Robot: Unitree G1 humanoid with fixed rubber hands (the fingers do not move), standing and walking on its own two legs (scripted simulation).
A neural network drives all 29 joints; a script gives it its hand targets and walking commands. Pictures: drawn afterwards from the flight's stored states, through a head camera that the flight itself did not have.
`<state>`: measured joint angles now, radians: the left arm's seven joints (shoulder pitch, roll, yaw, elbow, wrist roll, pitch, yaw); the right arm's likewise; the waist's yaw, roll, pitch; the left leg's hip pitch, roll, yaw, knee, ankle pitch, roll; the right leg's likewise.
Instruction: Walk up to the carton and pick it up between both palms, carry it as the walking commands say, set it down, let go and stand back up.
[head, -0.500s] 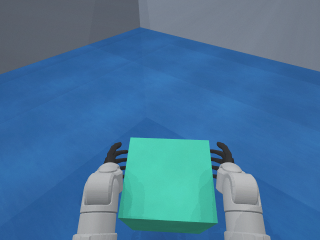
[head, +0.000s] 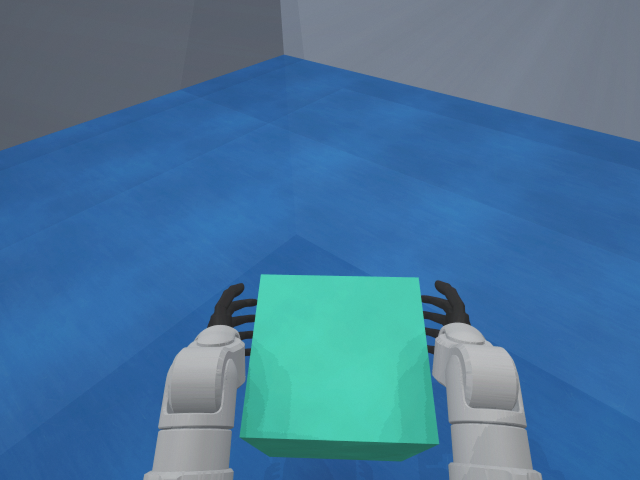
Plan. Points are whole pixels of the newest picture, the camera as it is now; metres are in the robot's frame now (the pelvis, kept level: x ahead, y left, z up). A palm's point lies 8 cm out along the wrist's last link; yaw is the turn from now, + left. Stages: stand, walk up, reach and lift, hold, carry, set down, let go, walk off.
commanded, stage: carry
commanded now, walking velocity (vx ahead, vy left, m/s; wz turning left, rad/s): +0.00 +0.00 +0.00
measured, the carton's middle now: (336, 375) +0.30 -0.01 -0.02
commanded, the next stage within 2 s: none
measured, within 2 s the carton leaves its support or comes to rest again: neither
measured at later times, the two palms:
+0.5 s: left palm (222, 354) +0.26 +0.13 +0.09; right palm (460, 351) +0.27 -0.15 +0.08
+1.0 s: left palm (222, 452) +0.17 +0.11 +0.07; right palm (495, 438) +0.18 -0.16 +0.07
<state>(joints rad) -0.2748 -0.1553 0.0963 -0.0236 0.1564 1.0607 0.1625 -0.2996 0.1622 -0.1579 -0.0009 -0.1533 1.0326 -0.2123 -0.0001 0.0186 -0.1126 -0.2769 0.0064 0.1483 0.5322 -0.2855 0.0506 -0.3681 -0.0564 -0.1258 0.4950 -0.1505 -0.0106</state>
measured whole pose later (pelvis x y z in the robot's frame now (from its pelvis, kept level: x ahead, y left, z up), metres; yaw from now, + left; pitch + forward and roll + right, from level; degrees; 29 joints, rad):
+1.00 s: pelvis -0.13 -0.03 -0.01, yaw -1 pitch +3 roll -1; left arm -0.34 -0.17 0.16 -0.17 0.08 1.22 0.26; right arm -0.41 0.20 -0.17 -0.12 -0.10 1.20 -0.35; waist 0.04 0.06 -0.01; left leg -0.52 0.09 0.16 0.55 -0.08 0.04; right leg -0.48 -0.03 -0.06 0.91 -0.47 0.01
